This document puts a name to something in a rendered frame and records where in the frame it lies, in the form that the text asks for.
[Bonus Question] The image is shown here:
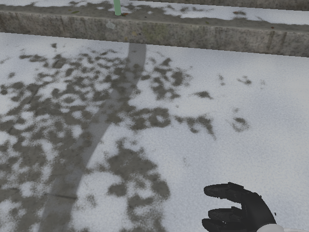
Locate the right robot hand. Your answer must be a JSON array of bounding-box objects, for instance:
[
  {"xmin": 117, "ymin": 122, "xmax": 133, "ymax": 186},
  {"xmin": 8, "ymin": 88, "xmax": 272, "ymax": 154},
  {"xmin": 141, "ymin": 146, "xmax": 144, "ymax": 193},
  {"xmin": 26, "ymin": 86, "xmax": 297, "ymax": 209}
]
[{"xmin": 202, "ymin": 182, "xmax": 277, "ymax": 232}]

